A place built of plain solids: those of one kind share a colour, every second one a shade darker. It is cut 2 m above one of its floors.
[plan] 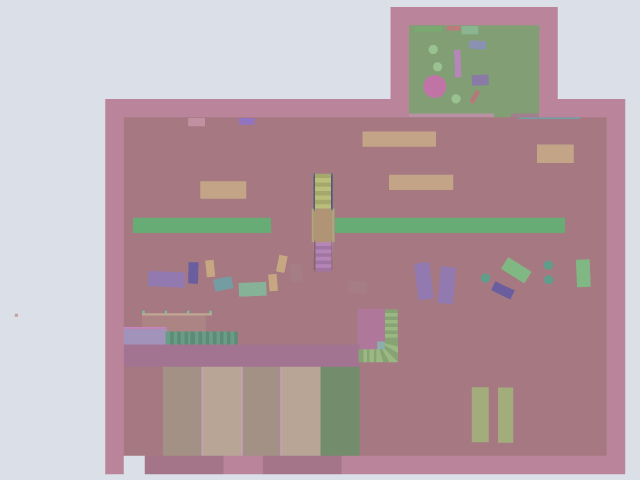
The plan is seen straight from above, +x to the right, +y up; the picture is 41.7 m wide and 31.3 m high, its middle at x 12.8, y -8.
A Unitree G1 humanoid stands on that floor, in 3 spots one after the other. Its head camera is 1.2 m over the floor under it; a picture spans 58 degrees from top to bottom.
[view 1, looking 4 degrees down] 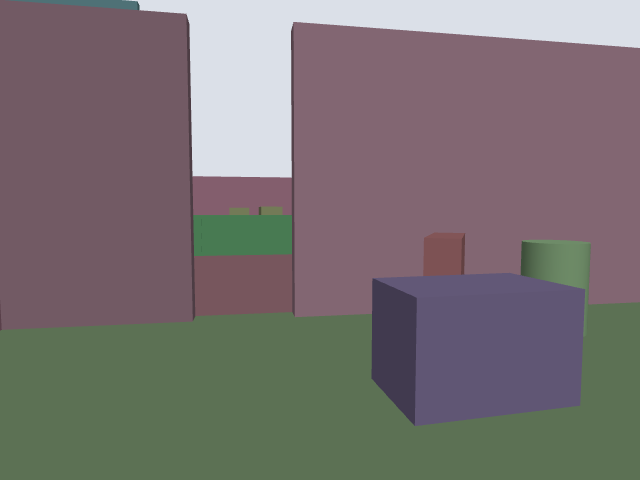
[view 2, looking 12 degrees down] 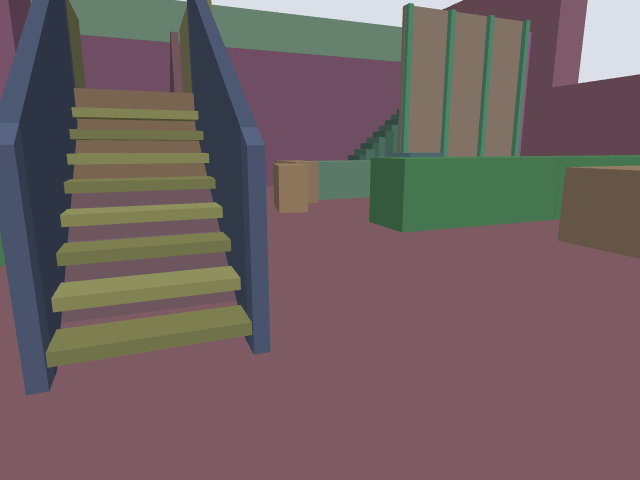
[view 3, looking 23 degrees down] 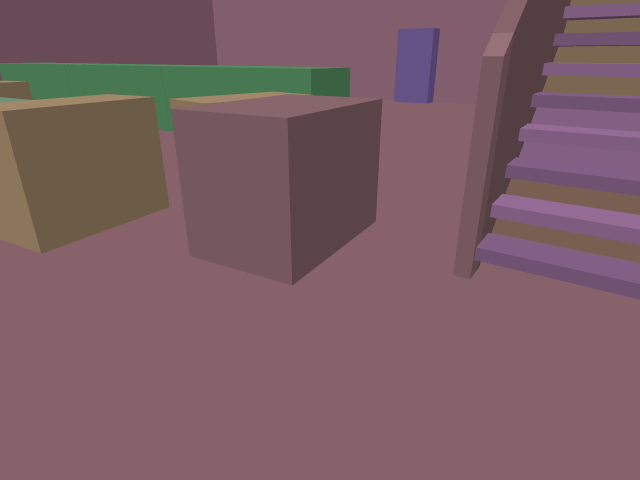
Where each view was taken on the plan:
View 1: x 24.70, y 5.00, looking -100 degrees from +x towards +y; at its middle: wall_concrete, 4.84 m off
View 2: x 13.00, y -1.30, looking -112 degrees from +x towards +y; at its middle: floor_hallground_stone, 5.77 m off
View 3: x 13.03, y -12.42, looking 124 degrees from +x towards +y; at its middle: pallets_hall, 2.64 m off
